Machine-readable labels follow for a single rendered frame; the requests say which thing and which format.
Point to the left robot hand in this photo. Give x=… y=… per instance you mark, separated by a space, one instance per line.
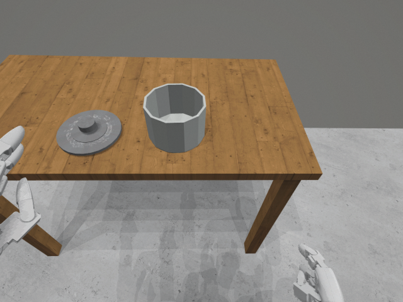
x=18 y=224

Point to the right robot hand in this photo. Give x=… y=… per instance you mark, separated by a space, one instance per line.
x=322 y=284

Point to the knob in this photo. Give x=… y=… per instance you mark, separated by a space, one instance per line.
x=86 y=124

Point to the pot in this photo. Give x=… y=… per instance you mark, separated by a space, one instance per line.
x=175 y=117

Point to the lid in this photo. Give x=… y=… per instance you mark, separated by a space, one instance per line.
x=71 y=140

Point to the table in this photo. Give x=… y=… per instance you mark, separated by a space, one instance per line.
x=252 y=128

